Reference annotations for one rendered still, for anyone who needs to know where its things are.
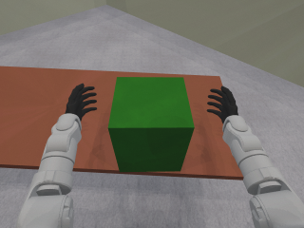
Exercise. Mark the robot left hand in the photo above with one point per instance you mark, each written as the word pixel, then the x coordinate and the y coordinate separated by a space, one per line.
pixel 75 103

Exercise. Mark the left robot upper arm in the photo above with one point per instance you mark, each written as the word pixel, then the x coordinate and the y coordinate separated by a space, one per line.
pixel 55 211

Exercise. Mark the robot right hand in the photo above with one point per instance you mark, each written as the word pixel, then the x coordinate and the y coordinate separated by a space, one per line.
pixel 227 104

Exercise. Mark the table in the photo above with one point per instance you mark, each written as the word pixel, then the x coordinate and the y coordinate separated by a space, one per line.
pixel 33 98

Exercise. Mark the right robot upper arm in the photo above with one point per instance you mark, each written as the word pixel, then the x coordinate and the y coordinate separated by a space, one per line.
pixel 278 209

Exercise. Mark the carton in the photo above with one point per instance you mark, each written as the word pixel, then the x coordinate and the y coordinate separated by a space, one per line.
pixel 150 124

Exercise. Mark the robot right forearm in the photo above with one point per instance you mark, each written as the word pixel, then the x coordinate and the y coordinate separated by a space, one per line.
pixel 259 174

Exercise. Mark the robot left forearm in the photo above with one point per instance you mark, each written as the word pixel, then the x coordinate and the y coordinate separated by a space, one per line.
pixel 54 177

